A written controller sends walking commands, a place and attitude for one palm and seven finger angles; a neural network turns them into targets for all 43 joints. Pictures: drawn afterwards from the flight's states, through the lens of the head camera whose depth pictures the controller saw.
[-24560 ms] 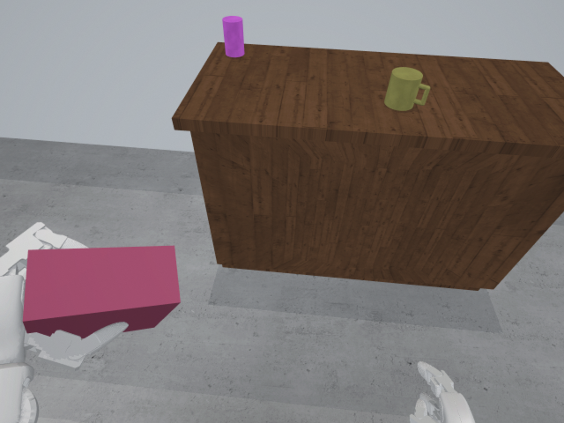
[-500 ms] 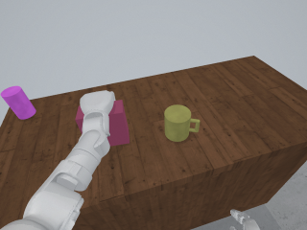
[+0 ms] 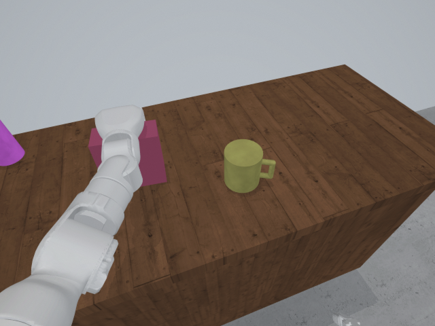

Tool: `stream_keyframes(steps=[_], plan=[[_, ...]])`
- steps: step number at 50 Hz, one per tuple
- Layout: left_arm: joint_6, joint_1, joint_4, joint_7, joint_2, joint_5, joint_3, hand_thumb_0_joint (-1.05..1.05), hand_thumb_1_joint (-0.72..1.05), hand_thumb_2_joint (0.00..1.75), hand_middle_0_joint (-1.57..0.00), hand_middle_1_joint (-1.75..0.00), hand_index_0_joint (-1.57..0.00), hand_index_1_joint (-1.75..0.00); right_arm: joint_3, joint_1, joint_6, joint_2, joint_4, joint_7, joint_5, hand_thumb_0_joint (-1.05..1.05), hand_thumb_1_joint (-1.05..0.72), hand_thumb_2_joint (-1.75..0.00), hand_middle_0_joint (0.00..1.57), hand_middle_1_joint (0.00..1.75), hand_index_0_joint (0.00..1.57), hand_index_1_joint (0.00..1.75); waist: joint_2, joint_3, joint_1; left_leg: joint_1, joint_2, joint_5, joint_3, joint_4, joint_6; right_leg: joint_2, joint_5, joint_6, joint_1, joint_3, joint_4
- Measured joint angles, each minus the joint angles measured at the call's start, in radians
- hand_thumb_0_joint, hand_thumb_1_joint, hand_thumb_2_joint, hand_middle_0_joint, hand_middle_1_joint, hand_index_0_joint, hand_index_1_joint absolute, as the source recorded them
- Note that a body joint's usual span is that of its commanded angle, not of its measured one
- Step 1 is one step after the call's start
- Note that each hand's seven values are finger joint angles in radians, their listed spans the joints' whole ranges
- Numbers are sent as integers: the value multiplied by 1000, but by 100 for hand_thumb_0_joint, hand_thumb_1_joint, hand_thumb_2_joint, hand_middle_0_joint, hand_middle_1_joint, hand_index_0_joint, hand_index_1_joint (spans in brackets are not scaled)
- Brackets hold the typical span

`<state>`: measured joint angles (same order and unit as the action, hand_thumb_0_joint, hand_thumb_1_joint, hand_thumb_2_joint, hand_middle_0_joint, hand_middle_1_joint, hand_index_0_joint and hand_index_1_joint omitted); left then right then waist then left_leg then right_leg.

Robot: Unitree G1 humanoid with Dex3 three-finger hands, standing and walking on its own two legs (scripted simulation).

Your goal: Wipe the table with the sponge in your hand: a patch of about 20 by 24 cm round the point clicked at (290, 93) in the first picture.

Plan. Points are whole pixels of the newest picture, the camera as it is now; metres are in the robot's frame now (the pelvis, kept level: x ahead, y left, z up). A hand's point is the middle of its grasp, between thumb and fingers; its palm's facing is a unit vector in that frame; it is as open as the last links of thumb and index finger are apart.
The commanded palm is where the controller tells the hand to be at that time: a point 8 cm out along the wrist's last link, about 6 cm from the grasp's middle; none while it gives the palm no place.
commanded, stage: wipe back along the third lane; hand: left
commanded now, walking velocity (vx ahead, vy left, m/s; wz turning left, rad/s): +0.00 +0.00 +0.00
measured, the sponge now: (133, 164) +0.44 +0.20 +0.06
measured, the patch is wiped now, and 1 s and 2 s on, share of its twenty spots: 1.00 1.00 1.00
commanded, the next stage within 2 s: slide back across to the middle lane in 1.72 s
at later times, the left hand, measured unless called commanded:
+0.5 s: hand (127, 154) +0.41 +0.19 +0.11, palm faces +0.05 -0.02 -1.00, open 10.1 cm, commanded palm +0.37 +0.18 +0.14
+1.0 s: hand (132, 170) +0.37 +0.17 +0.11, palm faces +0.08 -0.04 -1.00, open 10.1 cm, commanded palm +0.32 +0.16 +0.14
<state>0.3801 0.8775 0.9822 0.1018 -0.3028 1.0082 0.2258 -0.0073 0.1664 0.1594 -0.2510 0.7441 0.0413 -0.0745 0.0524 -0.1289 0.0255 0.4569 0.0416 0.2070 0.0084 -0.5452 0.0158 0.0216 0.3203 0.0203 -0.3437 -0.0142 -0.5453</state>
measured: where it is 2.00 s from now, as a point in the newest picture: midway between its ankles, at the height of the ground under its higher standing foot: outside the picture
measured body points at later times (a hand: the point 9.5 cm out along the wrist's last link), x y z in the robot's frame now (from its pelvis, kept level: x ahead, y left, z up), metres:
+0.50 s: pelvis +0.01 +0.01 +0.00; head -0.01 -0.01 +0.45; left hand +0.41 +0.19 +0.17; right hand +0.20 -0.22 -0.10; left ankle +0.04 +0.13 -0.73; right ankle -0.03 -0.11 -0.73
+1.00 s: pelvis +0.02 +0.00 +0.00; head -0.01 -0.04 +0.45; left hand +0.36 +0.17 +0.17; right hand +0.23 -0.21 -0.10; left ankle +0.04 +0.13 -0.73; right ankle -0.03 -0.11 -0.73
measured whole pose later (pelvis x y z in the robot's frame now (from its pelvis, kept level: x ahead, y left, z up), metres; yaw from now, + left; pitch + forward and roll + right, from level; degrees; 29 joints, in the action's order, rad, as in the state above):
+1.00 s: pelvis +0.02 +0.00 +0.00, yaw +0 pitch +1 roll +0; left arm 0.58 0.42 0.32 0.07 -0.26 0.99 0.39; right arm -0.04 0.04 0.26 -0.25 0.68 -0.03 -0.10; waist 0.09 -0.12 -0.06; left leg 0.30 0.03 0.23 0.01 -0.51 0.02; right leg 0.01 0.34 0.02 -0.18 -0.02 -0.50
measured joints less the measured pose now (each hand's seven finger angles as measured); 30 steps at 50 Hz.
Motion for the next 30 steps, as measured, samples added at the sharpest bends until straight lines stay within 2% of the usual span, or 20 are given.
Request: stream_keyframes(steps=[4,9,15,22,30], plan=[[-9,1,9,6,-7,-1,-14,1,-54,108,-73,-134,-76,-132,7,20,5,-3,5,-3,3,1,-90,-90,20,30,20,30,5,-5,4,10,2,3,4,-4,-3,1,-2,-3,-9,4,2],[-2,-45,-39,30,1,-6,-14,1,-53,108,-73,-134,-76,-133,18,43,19,-4,6,-12,3,1,-90,-90,20,30,20,30,11,-14,-4,2,2,6,11,0,-6,1,-5,-6,-1,12,12],[53,-126,-148,64,24,-18,29,1,-52,107,-71,-135,-74,-134,19,28,43,-2,2,-25,-9,1,-90,-90,20,30,20,29,13,-20,-20,-25,-1,12,16,6,-9,-3,-4,-10,29,15,26],[131,-182,-251,42,60,-30,87,1,-51,107,-70,-135,-73,-135,5,-47,60,4,-23,-32,-19,1,-90,-90,20,30,20,29,15,-18,-44,-58,-13,14,10,14,-13,-14,2,-13,67,8,35],[153,-259,-377,9,78,-19,138,1,-50,107,-70,-136,-73,-135,-10,-129,86,15,-70,-42,-20,1,-90,-90,20,30,20,30,9,-17,-75,-94,-22,19,-1,20,-12,-21,13,-12,108,-4,40]])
